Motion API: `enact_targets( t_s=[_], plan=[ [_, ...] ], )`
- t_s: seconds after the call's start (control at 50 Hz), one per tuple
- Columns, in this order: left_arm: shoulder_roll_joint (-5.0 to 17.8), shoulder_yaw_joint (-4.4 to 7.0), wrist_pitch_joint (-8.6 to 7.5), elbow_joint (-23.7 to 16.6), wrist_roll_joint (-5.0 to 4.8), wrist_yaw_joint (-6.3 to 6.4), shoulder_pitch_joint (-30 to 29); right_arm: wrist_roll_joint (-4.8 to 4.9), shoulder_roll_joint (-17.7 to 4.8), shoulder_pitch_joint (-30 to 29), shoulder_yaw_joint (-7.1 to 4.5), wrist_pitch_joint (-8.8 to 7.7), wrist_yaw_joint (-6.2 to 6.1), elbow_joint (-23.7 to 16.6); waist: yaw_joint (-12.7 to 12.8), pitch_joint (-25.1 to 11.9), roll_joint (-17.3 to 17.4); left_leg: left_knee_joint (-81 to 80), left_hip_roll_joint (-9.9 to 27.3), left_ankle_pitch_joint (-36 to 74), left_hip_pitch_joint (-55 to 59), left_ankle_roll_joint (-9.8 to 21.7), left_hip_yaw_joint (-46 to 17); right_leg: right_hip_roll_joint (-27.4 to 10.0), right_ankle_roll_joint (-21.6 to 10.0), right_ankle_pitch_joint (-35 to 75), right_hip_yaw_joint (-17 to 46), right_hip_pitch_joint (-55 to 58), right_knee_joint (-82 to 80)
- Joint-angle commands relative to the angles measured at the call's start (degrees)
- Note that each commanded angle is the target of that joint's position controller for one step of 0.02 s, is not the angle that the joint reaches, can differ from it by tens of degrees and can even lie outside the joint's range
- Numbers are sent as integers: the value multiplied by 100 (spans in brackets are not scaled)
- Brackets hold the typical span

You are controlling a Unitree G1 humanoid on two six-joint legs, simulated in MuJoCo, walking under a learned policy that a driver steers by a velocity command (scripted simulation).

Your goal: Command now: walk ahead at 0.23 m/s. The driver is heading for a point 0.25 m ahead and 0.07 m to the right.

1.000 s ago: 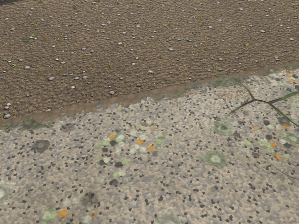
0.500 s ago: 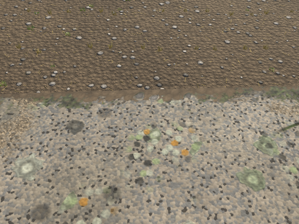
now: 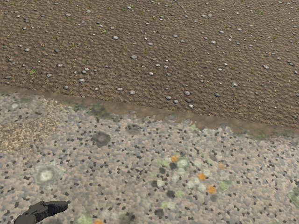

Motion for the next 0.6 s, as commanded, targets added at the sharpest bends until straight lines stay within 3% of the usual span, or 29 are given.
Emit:
enact_targets(
  t_s=[0.02,0.06,0.08,0.1,0.12,0.14,0.16,0.18,0.2,0.22,0.24,0.28,0.32,0.36,0.4,0.42,0.44,0.46,0.48,0.5,0.6],
  plan=[
    [210,-39,-115,-500,-21,-106,-835,-5,-963,151,-257,12,-20,-165,-118,167,1078,157,1208,3448,13,466,-299,129,-175,-91,-309,194,-268],
    [472,46,-166,-375,64,-106,-401,24,-1027,-25,-275,21,-26,-179,106,-58,1114,733,1199,4492,232,392,-422,294,-404,-409,-356,731,-533],
    [590,101,-204,-201,124,-80,113,62,-1051,-196,-277,24,-35,-206,392,-319,1062,1270,1027,5058,291,273,-351,422,-550,-41,-457,1353,-938],
    [798,151,-236,-45,183,-36,727,21,-1034,-264,-260,-9,-11,-240,670,-790,918,2025,779,4833,-60,72,-255,122,-788,1050,-186,2457,-1033],
    [1236,214,-232,78,309,17,1516,-159,-729,-57,-156,-64,25,-394,721,-1776,-40,3666,392,2544,-1600,-195,-233,-1171,-1408,3554,1075,4688,-216],
    [960,107,-149,239,249,4,1683,-93,-334,860,-27,-74,70,-146,444,-2665,-1206,5300,-307,-2271,-2819,-562,-256,-2414,-2435,4454,2654,5880,-237],
    [692,65,-56,233,55,-9,1610,56,-1000,640,-184,-39,83,-1,644,-2465,-616,5725,-113,-2158,-2912,-623,-591,-2108,-2330,2957,2643,5252,-645],
    [555,12,7,138,-8,23,1019,133,-1150,-35,-240,14,72,-167,602,-1574,-425,5717,157,-1815,-3231,-669,-323,-1822,-2051,1928,2029,4442,-930],
    [350,-78,59,84,5,57,609,73,-1094,-467,-239,78,26,-235,514,-1054,-69,5408,348,-1505,-3181,-717,-129,-1531,-1836,1307,1645,3595,-1191],
    [287,-118,97,83,55,88,364,2,-1018,-656,-257,160,-30,-288,385,-735,28,5012,493,-1234,-2881,-756,-90,-1376,-1710,861,1402,2821,-1422],
    [359,-109,134,138,134,107,238,-11,-839,-597,-229,234,-60,-304,220,-580,-166,4460,572,-1069,-2397,-779,-32,-1167,-1588,466,1147,2194,-1638],
    [374,-107,163,227,220,129,102,-26,-497,-495,-139,276,-114,-242,120,-522,-463,3485,508,-1123,-1765,-810,208,-925,-1530,646,721,1640,-1710],
    [471,-82,189,317,213,171,212,-37,-449,-584,-92,265,-117,-196,180,-764,-453,2788,505,-575,-1389,-762,268,-940,-1518,541,655,1705,-1661],
    [521,-92,261,365,143,207,203,-24,-533,-609,-112,292,-81,-99,138,-838,-320,2117,457,350,-912,-685,355,-925,-1386,-593,645,1590,-1670],
    [340,-178,324,420,96,202,180,-123,-523,-791,-112,323,-41,-83,102,-603,-210,1459,386,805,-434,-549,415,-673,-1019,-2367,606,1196,-1667],
    [191,-243,330,524,124,185,350,-197,-611,-981,-113,327,-44,-191,144,-391,-59,1110,593,981,-367,-443,159,-513,-705,-3099,581,1011,-1616],
    [195,-258,334,581,171,183,493,-198,-869,-1164,-137,323,-72,-336,300,-153,265,761,960,1002,-551,-291,-231,-277,-450,-3325,437,950,-1304],
    [154,-231,369,591,140,209,733,-138,-1170,-1390,-219,297,-59,-203,673,-16,1189,693,844,-384,-1566,-116,-192,61,-289,-2801,5,1593,-1169],
    [319,-212,391,666,158,244,628,-149,-824,-1542,-155,232,-20,-252,540,132,1093,533,654,-919,-1920,-159,-87,55,-212,-2443,-11,1960,-936],
    [367,-197,406,698,132,258,624,-181,-640,-1539,-101,176,-5,-196,532,160,995,515,619,-801,-1959,-262,-39,45,-258,-2249,-9,2030,-845],
    [304,-212,394,991,96,272,731,-71,-659,-1323,-108,27,9,38,440,-210,523,999,508,1209,-1183,-320,124,-27,-343,-1166,33,2091,-687]
  ],
)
